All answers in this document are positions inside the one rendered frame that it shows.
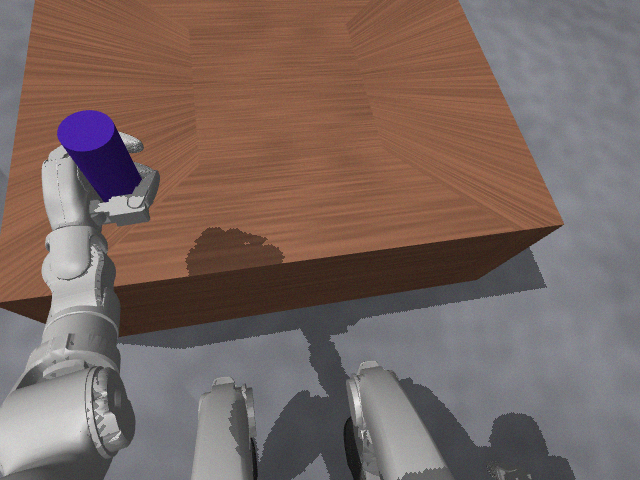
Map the can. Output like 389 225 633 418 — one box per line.
57 110 142 202

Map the left robot arm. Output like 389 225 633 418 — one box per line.
0 225 135 480

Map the right robot hand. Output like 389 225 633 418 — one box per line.
486 460 532 480

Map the left robot hand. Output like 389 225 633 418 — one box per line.
41 131 160 233

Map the right robot foot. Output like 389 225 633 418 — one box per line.
344 417 362 480

